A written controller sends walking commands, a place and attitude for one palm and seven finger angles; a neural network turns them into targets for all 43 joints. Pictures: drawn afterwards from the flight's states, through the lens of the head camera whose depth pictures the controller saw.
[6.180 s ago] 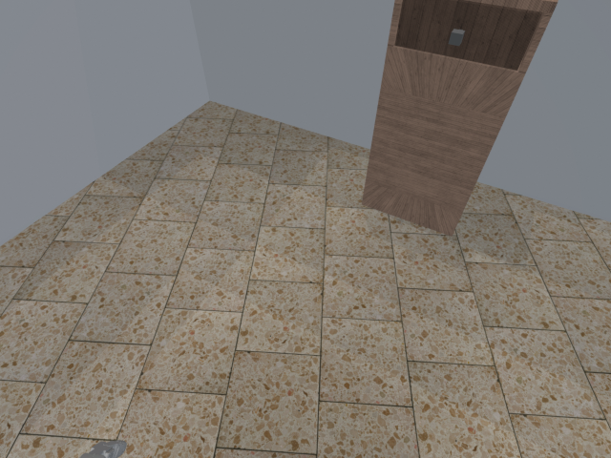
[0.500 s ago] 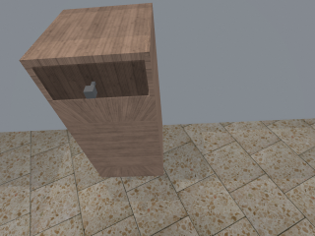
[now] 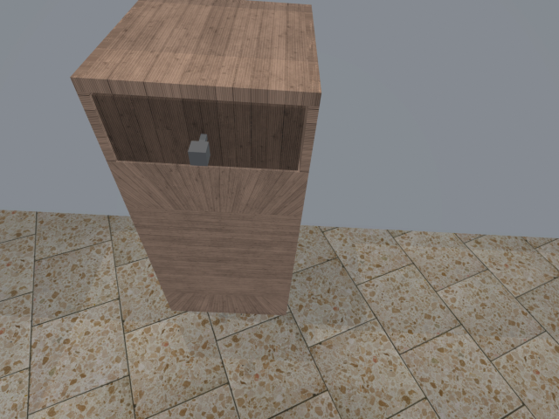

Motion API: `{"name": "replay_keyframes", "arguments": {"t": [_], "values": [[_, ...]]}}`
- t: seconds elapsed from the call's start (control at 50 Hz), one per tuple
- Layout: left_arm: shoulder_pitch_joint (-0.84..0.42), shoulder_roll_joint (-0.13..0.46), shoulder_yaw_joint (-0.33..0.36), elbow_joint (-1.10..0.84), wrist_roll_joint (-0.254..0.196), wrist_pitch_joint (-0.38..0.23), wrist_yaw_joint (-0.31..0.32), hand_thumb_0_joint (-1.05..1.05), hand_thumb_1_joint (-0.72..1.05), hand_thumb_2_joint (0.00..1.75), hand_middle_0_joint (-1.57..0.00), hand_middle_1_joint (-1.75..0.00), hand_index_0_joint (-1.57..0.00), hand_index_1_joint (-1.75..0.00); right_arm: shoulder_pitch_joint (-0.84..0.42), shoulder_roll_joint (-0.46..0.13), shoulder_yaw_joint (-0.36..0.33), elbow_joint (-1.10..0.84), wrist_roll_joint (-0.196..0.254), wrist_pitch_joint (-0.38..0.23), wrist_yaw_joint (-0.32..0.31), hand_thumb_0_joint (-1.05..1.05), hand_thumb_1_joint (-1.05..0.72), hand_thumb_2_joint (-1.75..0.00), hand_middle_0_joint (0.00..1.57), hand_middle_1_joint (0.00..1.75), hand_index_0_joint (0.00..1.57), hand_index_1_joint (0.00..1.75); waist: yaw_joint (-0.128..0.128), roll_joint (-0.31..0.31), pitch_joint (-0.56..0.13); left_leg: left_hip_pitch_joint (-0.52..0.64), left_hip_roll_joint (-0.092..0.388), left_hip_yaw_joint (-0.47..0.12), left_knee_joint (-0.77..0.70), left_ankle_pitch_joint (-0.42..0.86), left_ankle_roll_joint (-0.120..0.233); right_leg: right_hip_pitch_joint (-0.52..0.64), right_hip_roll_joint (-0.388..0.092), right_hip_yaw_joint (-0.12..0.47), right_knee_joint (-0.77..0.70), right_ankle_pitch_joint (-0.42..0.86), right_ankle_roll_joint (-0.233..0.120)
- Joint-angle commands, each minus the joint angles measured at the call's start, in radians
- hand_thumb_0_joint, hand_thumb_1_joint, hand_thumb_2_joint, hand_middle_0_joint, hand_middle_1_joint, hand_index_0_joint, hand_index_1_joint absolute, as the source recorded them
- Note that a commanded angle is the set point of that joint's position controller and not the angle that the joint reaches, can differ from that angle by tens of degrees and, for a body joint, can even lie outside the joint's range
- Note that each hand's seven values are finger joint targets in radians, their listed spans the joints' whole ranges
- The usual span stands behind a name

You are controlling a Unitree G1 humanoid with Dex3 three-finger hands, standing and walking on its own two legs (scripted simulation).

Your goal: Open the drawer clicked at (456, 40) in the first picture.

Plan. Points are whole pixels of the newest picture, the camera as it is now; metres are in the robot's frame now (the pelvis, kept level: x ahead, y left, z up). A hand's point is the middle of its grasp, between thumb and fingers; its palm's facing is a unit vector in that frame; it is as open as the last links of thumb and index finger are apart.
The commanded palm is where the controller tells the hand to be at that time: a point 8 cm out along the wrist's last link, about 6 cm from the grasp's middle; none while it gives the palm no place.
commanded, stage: come to a stop and stand still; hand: left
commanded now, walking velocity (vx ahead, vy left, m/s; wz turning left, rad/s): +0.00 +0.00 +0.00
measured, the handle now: (201, 147) +0.56 +0.21 +0.06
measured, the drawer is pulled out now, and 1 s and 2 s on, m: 0.00 0.00 0.00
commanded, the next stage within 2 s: look again from close up in 0.26 s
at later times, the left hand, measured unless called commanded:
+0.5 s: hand out of the picture +0.00 +0.18 -0.18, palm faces -0.01 -0.97 -0.23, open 7.3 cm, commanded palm none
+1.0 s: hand out of the picture -0.02 +0.13 -0.17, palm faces +0.02 -0.98 -0.19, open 7.3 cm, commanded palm none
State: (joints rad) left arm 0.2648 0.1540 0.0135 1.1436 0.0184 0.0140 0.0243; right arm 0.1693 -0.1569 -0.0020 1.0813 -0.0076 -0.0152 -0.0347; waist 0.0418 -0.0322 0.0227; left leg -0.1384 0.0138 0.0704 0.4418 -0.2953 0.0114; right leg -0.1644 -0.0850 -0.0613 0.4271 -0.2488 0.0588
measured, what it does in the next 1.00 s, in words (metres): stands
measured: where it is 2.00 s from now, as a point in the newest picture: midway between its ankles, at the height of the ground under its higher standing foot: outside the picture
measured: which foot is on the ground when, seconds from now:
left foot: down 0.00-1.00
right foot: down 0.00-1.00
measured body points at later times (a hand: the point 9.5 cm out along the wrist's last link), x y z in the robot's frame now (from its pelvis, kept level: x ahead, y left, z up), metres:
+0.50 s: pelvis -0.01 +0.00 -0.01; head +0.02 -0.01 +0.44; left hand +0.01 +0.23 -0.16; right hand -0.02 -0.21 -0.17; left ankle -0.04 +0.11 -0.74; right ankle -0.02 -0.15 -0.74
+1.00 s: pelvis -0.02 -0.04 +0.00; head -0.01 -0.06 +0.45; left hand -0.02 +0.18 -0.16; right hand -0.02 -0.26 -0.17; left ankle -0.04 +0.10 -0.74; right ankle -0.02 -0.15 -0.74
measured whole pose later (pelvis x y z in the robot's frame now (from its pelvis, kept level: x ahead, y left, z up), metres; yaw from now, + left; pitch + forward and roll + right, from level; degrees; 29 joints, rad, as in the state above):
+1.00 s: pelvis -0.02 -0.04 +0.00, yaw +0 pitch -1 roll +1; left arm 0.29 0.13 -0.01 1.12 0.02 0.00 0.02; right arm 0.29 -0.17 0.01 1.10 -0.01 -0.01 -0.02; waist 0.01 0.03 0.04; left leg -0.16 0.06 0.06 0.47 -0.28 -0.04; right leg -0.22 -0.04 -0.07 0.52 -0.28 0.00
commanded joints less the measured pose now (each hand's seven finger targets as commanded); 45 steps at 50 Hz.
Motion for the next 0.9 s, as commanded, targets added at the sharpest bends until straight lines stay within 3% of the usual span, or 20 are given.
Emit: {"name": "replay_keyframes", "arguments": {"t": [0.0, 0.06, 0.22, 0.32, 0.34, 0.36, 0.38, 0.4, 0.42, 0.46, 0.5, 0.64, 0.72, 0.76, 0.82, 0.88], "values": [[0.053, 0.097, 0.013, -0.015, -0.004, -0.015, 0.009, 0.0, 0.9, 0.9, -0.2, -0.3, -0.2, -0.3, 0.092, -0.124, -0.022, 0.002, 0.0, -0.009, -0.008, 0.0, -0.9, -0.9, 0.2, 0.3, 0.2, 0.3, -0.03, 0.069, -0.008, 0.021, 0.125, -0.078, -0.086, 0.46, 0.009, 0.026, -0.038, 0.02, -0.031, 0.225, -0.039], [0.047, 0.091, 0.01, -0.012, -0.004, -0.011, 0.01, 0.0, 0.9, 0.9, -0.2, -0.3, -0.2, -0.3, 0.091, -0.12, -0.02, 0.008, -0.003, -0.009, -0.008, 0.0, -0.9, -0.9, 0.2, 0.3, 0.2, 0.3, -0.028, 0.057, 0.026, 0.004, 0.121, -0.08, -0.102, 0.426, 0.007, 0.024, -0.039, 0.019, -0.039, 0.203, -0.035], [0.031, 0.097, 0.01, -0.013, -0.008, -0.007, 0.012, 0.0, 0.9, 0.9, -0.2, -0.3, -0.2, -0.3, 0.125, -0.119, -0.016, 0.03, -0.003, -0.012, -0.008, 0.0, -0.9, -0.9, 0.2, 0.3, 0.2, 0.3, -0.026, 0.072, 0.027, 0.004, 0.117, -0.082, -0.124, 0.427, 0.005, 0.046, -0.04, 0.015, -0.043, 0.19, -0.034], [0.035, 0.099, 0.007, -0.014, -0.009, -0.012, 0.013, 0.0, 0.9, 0.9, -0.2, -0.3, -0.2, -0.3, 0.151, -0.108, -0.016, 0.043, -0.001, -0.012, -0.006, 0.0, -0.9, -0.9, 0.2, 0.3, 0.2, 0.3, -0.027, 0.028, 0.027, 0.001, 0.112, -0.077, -0.127, 0.37, 0.008, 0.055, -0.043, 0.024, -0.056, 0.203, -0.039], [0.079, 0.12, -0.009, -0.006, 0.005, -0.043, 0.056, 0.0, 0.9, 0.9, -0.2, -0.3, -0.2, -0.3, 0.108, -0.155, -0.017, -0.026, 0.011, -0.026, 0.006, 0.0, -0.9, -0.9, 0.2, 0.3, 0.2, 0.3, -0.026, 0.041, 0.038, -0.055, 0.12, -0.068, 0.067, 0.627, -0.019, -0.001, -0.068, 0.092, 0.004, 0.466, -0.054], [0.073, 0.152, 0.001, -0.046, -0.002, -0.05, 0.047, 0.0, 0.9, 0.9, -0.2, -0.3, -0.2, -0.3, 0.179, -0.125, -0.02, -0.041, -0.005, -0.027, 0.012, 0.0, -0.9, -0.9, 0.2, 0.3, 0.2, 0.3, -0.047, 0.074, -0.027, -0.06, 0.086, -0.075, 0.028, 0.415, -0.012, 0.051, -0.068, 0.052, 0.057, 0.318, -0.078], [0.058, 0.125, -0.005, -0.051, -0.005, -0.045, 0.037, 0.0, 0.9, 0.9, -0.2, -0.3, -0.2, -0.3, 0.165, -0.113, -0.015, -0.037, -0.007, -0.03, 0.01, 0.0, -0.9, -0.9, 0.2, 0.3, 0.2, 0.3, -0.035, 0.105, 0.003, -0.068, 0.096, -0.078, -0.015, 0.371, 0.003, 0.01, -0.05, 0.05, 0.051, 0.197, -0.083], [0.05, 0.13, -0.009, -0.055, -0.005, -0.045, 0.029, 0.0, 0.9, 0.9, -0.2, -0.3, -0.2, -0.3, 0.178, -0.114, -0.009, -0.038, -0.009, -0.027, 0.015, 0.0, -0.9, -0.9, 0.2, 0.3, 0.2, 0.3, -0.037, 0.123, -0.01, -0.087, 0.106, -0.081, -0.024, 0.325, 0.011, 0.017, -0.029, 0.034, 0.051, 0.102, -0.083], [0.056, 0.12, -0.01, -0.06, -0.007, -0.043, 0.024, 0.0, 0.9, 0.9, -0.2, -0.3, -0.2, -0.3, 0.183, -0.111, -0.008, -0.05, -0.009, -0.026, 0.015, 0.0, -0.9, -0.9, 0.2, 0.3, 0.2, 0.3, -0.035, 0.112, -0.043, -0.066, 0.104, -0.087, -0.018, 0.305, 0.021, 0.017, -0.022, 0.03, 0.054, 0.086, -0.083], [0.053, 0.109, -0.01, -0.061, -0.009, -0.039, 0.019, 0.0, 0.9, 0.9, -0.2, -0.3, -0.2, -0.3, 0.194, -0.113, -0.007, -0.053, -0.008, -0.026, 0.011, 0.0, -0.9, -0.9, 0.2, 0.3, 0.2, 0.3, -0.042, 0.095, -0.052, -0.041, 0.11, -0.085, -0.014, 0.341, 0.03, 0.008, -0.016, 0.021, 0.068, 0.106, -0.081], [0.043, 0.105, -0.009, -0.067, -0.007, -0.034, 0.015, 0.0, 0.9, 0.9, -0.2, -0.3, -0.2, -0.3, 0.202, -0.112, -0.007, -0.056, -0.007, -0.02, 0.009, 0.0, -0.9, -0.9, 0.2, 0.3, 0.2, 0.3, -0.045, 0.041, 0.0, -0.071, 0.109, -0.085, -0.021, 0.286, 0.034, -0.013, -0.013, 0.019, 0.063, 0.084, -0.079], [0.056, 0.101, -0.007, -0.064, -0.007, -0.028, 0.008, 0.0, 0.9, 0.9, -0.2, -0.3, -0.2, -0.3, 0.189, -0.096, -0.002, -0.039, -0.005, -0.009, 0.011, 0.0, -0.9, -0.9, 0.2, 0.3, 0.2, 0.3, -0.041, 0.008, 0.104, -0.115, 0.086, -0.066, -0.062, 0.099, 0.025, -0.069, -0.019, 0.048, 0.016, 0.046, -0.078], [0.062, 0.102, -0.003, -0.065, -0.006, -0.03, 0.006, 0.0, 0.9, 0.9, -0.2, -0.3, -0.2, -0.3, 0.192, -0.089, -0.001, -0.027, -0.005, -0.008, 0.011, 0.0, -0.9, -0.9, 0.2, 0.3, 0.2, 0.3, -0.04, 0.012, 0.088, -0.098, 0.081, -0.06, -0.064, 0.08, 0.021, -0.075, -0.021, 0.059, -0.002, 0.027, -0.079], [0.066, 0.106, -0.002, -0.063, -0.007, -0.033, 0.004, 0.0, 0.9, 0.9, -0.2, -0.3, -0.2, -0.3, 0.188, -0.085, -0.001, -0.025, -0.006, -0.005, 0.011, 0.0, -0.9, -0.9, 0.2, 0.3, 0.2, 0.3, -0.041, -0.019, 0.074, -0.083, 0.076, -0.048, -0.052, 0.076, 0.018, -0.079, -0.03, 0.073, -0.019, 0.025, -0.082], [0.065, 0.102, 0.0, -0.061, -0.006, -0.036, 0.003, 0.0, 0.9, 0.9, -0.2, -0.3, -0.2, -0.3, 0.19, -0.081, -0.001, -0.015, -0.006, -0.007, 0.009, 0.0, -0.9, -0.9, 0.2, 0.3, 0.2, 0.3, -0.044, 0.014, 0.057, -0.063, 0.079, -0.044, -0.051, 0.103, 0.013, -0.077, -0.028, 0.075, -0.023, 0.055, -0.084], [0.07, 0.102, 0.001, -0.056, -0.007, -0.039, 0.002, 0.0, 0.9, 0.9, -0.2, -0.3, -0.2, -0.3, 0.186, -0.077, -0.001, -0.008, -0.006, -0.008, 0.007, 0.0, -0.9, -0.9, 0.2, 0.3, 0.2, 0.3, -0.044, -0.002, 0.041, -0.054, 0.08, -0.039, -0.044, 0.117, 0.008, -0.066, -0.031, 0.082, -0.027, 0.094, -0.088]]}}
